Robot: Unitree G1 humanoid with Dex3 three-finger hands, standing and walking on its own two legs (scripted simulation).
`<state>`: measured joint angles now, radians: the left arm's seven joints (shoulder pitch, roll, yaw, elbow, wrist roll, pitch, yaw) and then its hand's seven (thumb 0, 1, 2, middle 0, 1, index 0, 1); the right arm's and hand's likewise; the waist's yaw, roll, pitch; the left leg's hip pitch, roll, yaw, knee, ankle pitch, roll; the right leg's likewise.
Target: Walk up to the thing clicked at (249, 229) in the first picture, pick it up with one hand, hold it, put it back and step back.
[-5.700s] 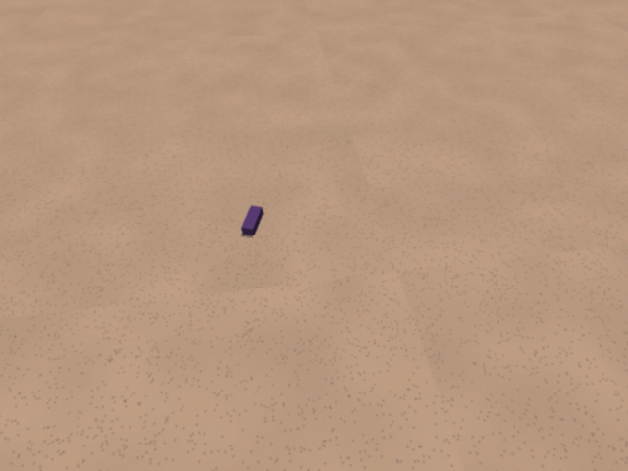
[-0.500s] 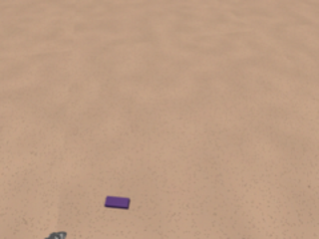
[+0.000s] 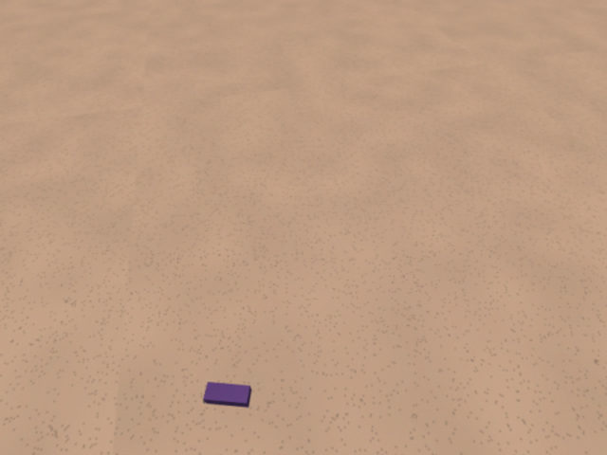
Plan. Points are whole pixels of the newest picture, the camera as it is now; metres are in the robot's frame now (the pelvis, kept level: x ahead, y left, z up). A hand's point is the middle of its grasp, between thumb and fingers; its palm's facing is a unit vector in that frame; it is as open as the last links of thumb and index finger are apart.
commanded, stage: walk up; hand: left
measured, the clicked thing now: (228, 394) +0.41 +0.28 -0.76
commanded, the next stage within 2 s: stand in 0.22 s
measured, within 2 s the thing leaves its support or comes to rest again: neither
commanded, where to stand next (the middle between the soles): +0.02 +0.02 m, yaw -4 degrees
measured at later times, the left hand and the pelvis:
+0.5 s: hand out of the picture +0.09 +0.25 -0.16, palm faces -0.02 -0.94 -0.34, open 7.3 cm; pelvis +0.00 -0.01 +0.00, yaw +0 degrees
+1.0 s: hand out of the picture +0.06 +0.24 -0.16, palm faces -0.02 -0.94 -0.34, open 7.3 cm; pelvis -0.01 -0.01 +0.00, yaw -1 degrees
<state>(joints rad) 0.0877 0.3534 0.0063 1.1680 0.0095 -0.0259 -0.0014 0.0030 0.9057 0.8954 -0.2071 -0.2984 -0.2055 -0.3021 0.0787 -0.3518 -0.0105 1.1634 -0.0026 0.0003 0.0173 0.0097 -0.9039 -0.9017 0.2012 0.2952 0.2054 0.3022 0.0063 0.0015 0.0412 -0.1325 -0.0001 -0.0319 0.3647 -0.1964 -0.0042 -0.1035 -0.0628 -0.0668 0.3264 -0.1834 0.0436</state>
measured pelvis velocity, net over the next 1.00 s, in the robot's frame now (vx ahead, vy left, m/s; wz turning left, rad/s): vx -0.01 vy -0.01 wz -0.01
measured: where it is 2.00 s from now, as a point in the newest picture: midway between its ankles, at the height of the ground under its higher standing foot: outside the picture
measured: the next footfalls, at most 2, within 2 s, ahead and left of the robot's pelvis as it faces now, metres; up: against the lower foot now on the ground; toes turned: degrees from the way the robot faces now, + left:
none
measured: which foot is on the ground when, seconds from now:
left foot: down 0.00-1.00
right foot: down 0.00-1.00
